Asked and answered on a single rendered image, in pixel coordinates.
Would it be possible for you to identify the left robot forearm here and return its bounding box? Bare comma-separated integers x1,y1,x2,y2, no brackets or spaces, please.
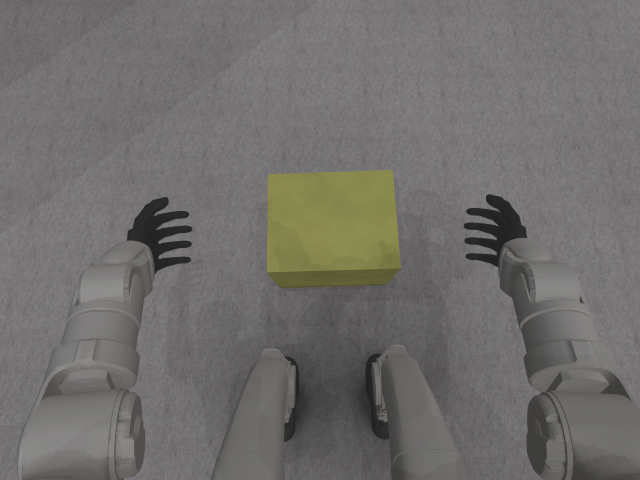
16,241,155,480

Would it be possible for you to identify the left robot hand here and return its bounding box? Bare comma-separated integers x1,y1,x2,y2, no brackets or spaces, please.
127,197,192,274

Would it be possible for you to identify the carton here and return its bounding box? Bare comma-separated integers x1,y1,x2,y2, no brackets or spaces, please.
267,170,401,288

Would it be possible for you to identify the right robot forearm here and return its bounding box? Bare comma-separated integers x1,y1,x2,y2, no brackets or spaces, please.
498,238,640,411

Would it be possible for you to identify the right robot upper arm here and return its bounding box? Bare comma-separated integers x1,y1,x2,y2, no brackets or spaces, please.
527,391,640,480

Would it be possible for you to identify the right robot hand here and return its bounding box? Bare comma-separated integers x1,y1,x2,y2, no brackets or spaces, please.
464,194,527,267

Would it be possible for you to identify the left robot upper arm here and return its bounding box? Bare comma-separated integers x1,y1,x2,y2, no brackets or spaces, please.
22,388,145,480

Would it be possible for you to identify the right robot thigh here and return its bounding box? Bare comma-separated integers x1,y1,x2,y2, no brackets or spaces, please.
371,355,470,480

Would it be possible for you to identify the left robot foot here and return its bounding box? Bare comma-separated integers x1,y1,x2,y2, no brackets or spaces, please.
284,357,299,442

